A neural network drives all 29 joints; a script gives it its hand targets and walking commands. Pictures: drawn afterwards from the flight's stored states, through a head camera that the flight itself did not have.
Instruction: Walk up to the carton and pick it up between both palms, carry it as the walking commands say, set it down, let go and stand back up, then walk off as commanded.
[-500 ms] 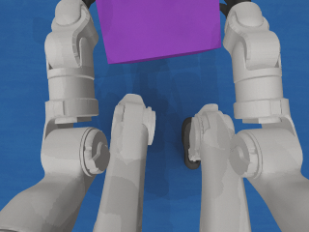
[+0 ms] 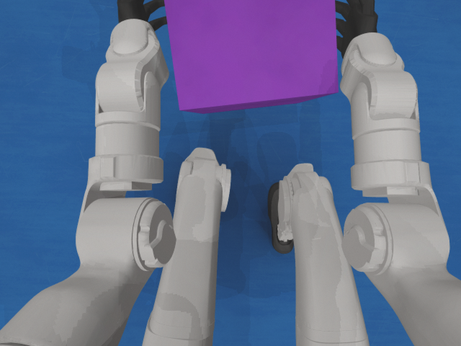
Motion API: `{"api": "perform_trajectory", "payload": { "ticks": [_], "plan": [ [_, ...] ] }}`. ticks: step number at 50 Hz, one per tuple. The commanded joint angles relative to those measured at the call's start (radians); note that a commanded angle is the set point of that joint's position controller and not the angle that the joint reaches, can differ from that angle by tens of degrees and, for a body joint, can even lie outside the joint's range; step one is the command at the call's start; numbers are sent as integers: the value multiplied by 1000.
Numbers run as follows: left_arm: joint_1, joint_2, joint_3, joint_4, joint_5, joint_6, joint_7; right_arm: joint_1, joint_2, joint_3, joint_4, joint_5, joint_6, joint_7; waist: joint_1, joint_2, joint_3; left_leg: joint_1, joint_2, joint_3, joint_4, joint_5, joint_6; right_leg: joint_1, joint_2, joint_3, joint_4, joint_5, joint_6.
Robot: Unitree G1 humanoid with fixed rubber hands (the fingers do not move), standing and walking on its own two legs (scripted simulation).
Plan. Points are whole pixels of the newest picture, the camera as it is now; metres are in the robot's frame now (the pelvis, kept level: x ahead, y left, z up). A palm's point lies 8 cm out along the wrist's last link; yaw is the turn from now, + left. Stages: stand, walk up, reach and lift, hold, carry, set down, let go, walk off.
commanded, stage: reach and lift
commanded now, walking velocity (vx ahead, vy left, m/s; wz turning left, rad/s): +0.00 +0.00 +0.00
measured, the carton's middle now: (248, 54) +0.51 +0.05 -0.16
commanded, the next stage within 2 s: none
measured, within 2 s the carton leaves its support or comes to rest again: neither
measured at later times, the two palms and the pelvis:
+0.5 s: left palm (105, 9) +0.49 +0.20 +0.00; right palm (385, 22) +0.51 -0.08 -0.01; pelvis +0.01 -0.01 +0.06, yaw +1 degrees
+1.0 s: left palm out of the picture +0.46 +0.20 +0.07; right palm (427, 21) +0.48 -0.08 +0.06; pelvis +0.01 -0.01 +0.11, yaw +2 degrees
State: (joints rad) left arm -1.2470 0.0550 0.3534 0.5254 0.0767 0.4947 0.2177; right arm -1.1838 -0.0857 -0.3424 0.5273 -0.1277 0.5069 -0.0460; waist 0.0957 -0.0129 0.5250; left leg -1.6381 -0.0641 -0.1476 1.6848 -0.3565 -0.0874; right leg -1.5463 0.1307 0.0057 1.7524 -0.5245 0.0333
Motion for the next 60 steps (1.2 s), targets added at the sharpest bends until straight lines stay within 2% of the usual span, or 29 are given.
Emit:
{"api": "perform_trajectory", "payload": {
  "ticks": [1, 3, 4, 5, 8, 10, 13, 15, 18, 20, 22, 23, 24, 27, 29, 30, 32, 35, 40, 42, 48, 49, 51, 52, 54, 55, 56, 59, 60],
  "plan": [
    [-607, -1199, -704, -119, -242, 11, -317, -1018, 1088, 732, -334, 323, -90, 192, 32, -20, -2587, 1133, -82, 182, -199, 174, 37, 548, 82, -19, -322, 119, -11],
    [-533, -1142, -596, 38, -179, 27, -332, -1032, 991, 649, -255, 259, -83, 187, 67, 12, -2349, 941, -83, 188, -211, 61, 46, 466, 70, -6, -328, 24, -16],
    [-594, -1141, -631, -52, -203, 8, -337, -974, 1038, 637, -266, 247, -86, 180, 11, -23, -2373, 939, -86, 198, -217, 54, 46, 526, 70, -1, -349, 24, -16],
    [-648, -1162, -706, -96, -249, 9, -342, -1013, 1083, 717, -315, 317, -90, 181, 51, 47, -2451, 1015, -87, 203, -236, 113, 46, 579, 59, 15, -352, 96, -7],
    [-576, -1088, -683, -137, -231, 1, -343, -945, 1124, 742, -346, 317, -80, 161, 77, -28, -2548, 1012, -93, 216, -200, 211, 53, 672, 63, 29, -362, 178, 7],
    [-568, -1135, -735, -167, -276, -1, -346, -877, 1091, 753, -411, 306, -81, 144, 10, -24, -2616, 1088, -104, 215, -240, 250, 44, 775, 76, 18, -374, 234, 0],
    [-654, -1127, -638, -90, -232, -18, -356, -863, 1061, 594, -160, 217, -93, 158, -22, 3, -2181, 897, -73, 166, -311, -54, 51, 496, 54, 18, -413, -33, -22],
    [-569, -1188, -704, -74, -261, -23, -367, -859, 1120, 685, -246, 257, -112, 159, 23, 41, -2299, 1011, -85, 198, -326, 81, 42, 664, 56, 41, -448, 74, -22],
    [-642, -1185, -749, -152, -307, -14, -361, -967, 1080, 720, -336, 289, -108, 147, -31, 0, -2469, 1062, -81, 174, -310, 136, 37, 736, 60, 21, -436, 144, -19],
    [-557, -1158, -746, -167, -292, -12, -347, -893, 1112, 762, -381, 299, -87, 149, 20, -12, -2447, 1144, -81, 181, -330, 190, 55, 740, 72, 26, -444, 163, -11],
    [-397, -1215, -700, 13, -222, 1, -347, -819, 1101, 680, -294, 250, -105, 161, 14, 28, -2336, 1161, -78, 156, -362, 151, 36, 653, 65, 23, -466, 135, -25],
    [-432, -1175, -605, 103, -173, -8, -360, -768, 1039, 565, -103, 165, -97, 171, -51, -51, -2071, 922, -66, 151, -357, -25, 46, 515, 54, 8, -482, -14, -24],
    [-442, -1259, -664, 14, -209, -10, -365, -796, 1104, 662, -252, 241, -121, 182, 11, 31, -2300, 1105, -76, 145, -404, 92, 37, 669, 53, 19, -483, 117, -27],
    [-589, -1262, -859, -296, -338, -12, -335, -966, 1130, 875, -554, 382, -115, 172, 25, 55, -2670, 1384, -86, 141, -369, 285, 42, 823, 75, 35, -478, 247, -23],
    [-550, -1130, -696, -99, -204, -3, -331, -761, 1010, 596, -133, 186, -89, 185, -39, 92, -2154, 1102, -49, 135, -382, 2, 29, 477, 42, 32, -504, -18, -44],
    [-487, -1161, -655, -7, -189, 0, -334, -754, 1035, 585, -156, 164, -107, 183, -63, 16, -2152, 1140, -57, 104, -438, -38, 29, 565, 46, 1, -525, -18, -38],
    [-444, -1234, -825, -238, -268, -14, -327, -739, 1150, 789, -373, 308, -106, 196, 43, -1, -2469, 1397, -68, 109, -463, 258, 33, 762, 70, 22, -539, 218, -20],
    [-438, -1198, -693, -22, -213, -9, -358, -815, 1045, 681, -246, 231, -117, 198, 5, 44, -2177, 1112, -65, 149, -421, 78, 42, 633, 37, 54, -563, 48, -40],
    [-425, -1244, -797, -187, -260, -4, -350, -829, 1138, 846, -439, 344, -110, 191, 43, 33, -2443, 1353, -69, 144, -489, 177, 50, 862, 51, 54, -623, 150, -25],
    [-549, -1150, -770, -248, -278, -14, -355, -731, 1116, 716, -279, 254, -91, 194, -25, -13, -2280, 1256, -65, 142, -501, 71, 38, 812, 44, 58, -648, 83, -39],
    [-469, -1203, -714, -157, -259, -11, -371, -823, 1154, 765, -348, 279, -95, 190, 21, -64, -2276, 1308, -68, 143, -544, 108, 60, 904, 34, 67, -700, 91, -27],
    [-476, -1202, -761, -231, -276, 0, -366, -795, 1157, 790, -369, 308, -88, 191, 36, 26, -2372, 1362, -67, 138, -553, 152, 55, 953, 31, 71, -684, 162, -36],
    [-455, -1277, -766, -119, -265, 17, -366, -744, 1112, 706, -263, 265, -94, 198, -50, 22, -2187, 1344, -52, 112, -588, 64, 40, 804, 29, 42, -721, 64, -46],
    [-327, -1267, -774, -77, -259, 20, -377, -790, 1149, 758, -376, 289, -103, 200, 2, -19, -2288, 1481, -59, 83, -628, 123, 54, 917, 36, 47, -726, 127, -39],
    [-360, -1349, -771, -14, -254, 18, -382, -660, 1071, 640, -223, 215, -110, 208, -93, 55, -2106, 1403, -44, 83, -648, 6, 33, 820, 16, 58, -761, 25, -65],
    [-314, -1364, -735, 79, -225, 37, -386, -728, 1053, 642, -230, 225, -113, 233, -52, 83, -2030, 1432, -36, 47, -687, -62, 32, 754, 8, 42, -769, -11, -69],
    [-299, -1382, -704, 120, -197, 31, -381, -739, 1017, 582, -198, 203, -120, 236, -95, 93, -1970, 1425, -23, 30, -682, -100, 34, 674, 1, 42, -773, -51, -76],
    [-200, -1342, -667, 47, -147, 9, -381, -656, 1153, 651, -186, 227, -113, 244, -11, 59, -1984, 1393, -33, 77, -666, 89, 50, 791, 5, 57, -800, 75, -61],
    [-220, -1370, -718, 10, -201, -6, -390, -686, 1154, 685, -292, 239, -128, 240, -48, 18, -1986, 1480, -44, 70, -702, 190, 50, 874, 22, 54, -817, 166, -51]
  ]
}}
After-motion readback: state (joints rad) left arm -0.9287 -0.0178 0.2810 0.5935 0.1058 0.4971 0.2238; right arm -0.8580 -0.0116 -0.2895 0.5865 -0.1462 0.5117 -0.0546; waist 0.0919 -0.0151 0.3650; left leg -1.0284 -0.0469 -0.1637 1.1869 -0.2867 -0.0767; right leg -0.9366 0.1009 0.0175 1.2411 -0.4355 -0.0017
